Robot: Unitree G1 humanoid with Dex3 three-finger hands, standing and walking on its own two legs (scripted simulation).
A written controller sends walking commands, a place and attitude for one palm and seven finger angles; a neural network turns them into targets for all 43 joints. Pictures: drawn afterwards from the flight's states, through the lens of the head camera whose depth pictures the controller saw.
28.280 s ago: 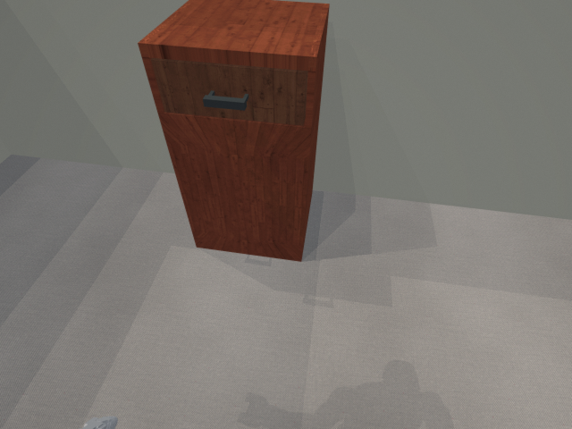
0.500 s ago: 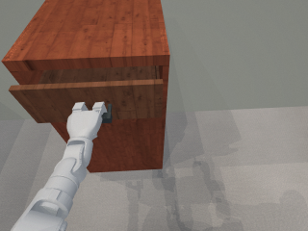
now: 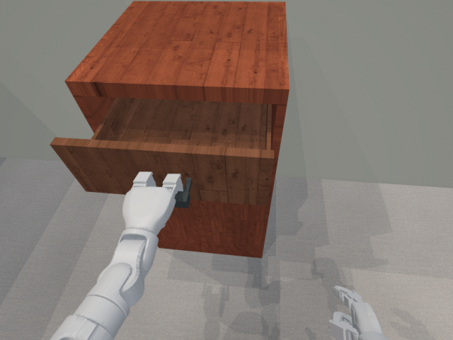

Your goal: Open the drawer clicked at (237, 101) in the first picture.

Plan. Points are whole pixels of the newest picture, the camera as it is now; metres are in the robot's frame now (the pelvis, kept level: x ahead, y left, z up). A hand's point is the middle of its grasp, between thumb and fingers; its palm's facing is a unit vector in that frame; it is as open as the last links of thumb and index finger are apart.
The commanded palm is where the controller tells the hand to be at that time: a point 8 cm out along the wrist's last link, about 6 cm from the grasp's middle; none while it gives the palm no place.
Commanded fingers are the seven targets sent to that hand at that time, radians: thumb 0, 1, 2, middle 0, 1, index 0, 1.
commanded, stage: pull the drawer open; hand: left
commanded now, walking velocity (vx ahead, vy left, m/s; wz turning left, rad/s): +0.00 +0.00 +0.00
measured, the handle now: (162, 189) +0.39 +0.17 +0.03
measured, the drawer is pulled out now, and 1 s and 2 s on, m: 0.15 0.30 0.30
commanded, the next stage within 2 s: open the thumb to release the handle in 1.22 s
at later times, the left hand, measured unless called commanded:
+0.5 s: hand (150, 248) +0.27 +0.17 +0.00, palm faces +0.02 -0.12 -0.99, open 5.7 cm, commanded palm +0.23 +0.18 +0.06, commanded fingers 0.00 0.90 0.90 -0.40 -1.35 -0.40 -1.35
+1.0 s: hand (134, 304) +0.18 +0.17 +0.01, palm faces +0.02 -0.16 -0.99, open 6.0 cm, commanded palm +0.13 +0.18 +0.06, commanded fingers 0.00 0.90 0.90 -0.40 -1.35 -0.40 -1.35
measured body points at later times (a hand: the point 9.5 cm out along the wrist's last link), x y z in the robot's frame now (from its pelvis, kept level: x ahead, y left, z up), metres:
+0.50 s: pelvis -0.01 -0.01 +0.00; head +0.02 -0.04 +0.45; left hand +0.27 +0.17 +0.06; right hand +0.11 -0.28 -0.11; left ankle +0.00 +0.10 -0.70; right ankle -0.04 -0.10 -0.70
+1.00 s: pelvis -0.01 -0.01 -0.01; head +0.01 -0.05 +0.44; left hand +0.17 +0.18 +0.06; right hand +0.23 -0.21 -0.09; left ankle +0.00 +0.10 -0.70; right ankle -0.04 -0.10 -0.70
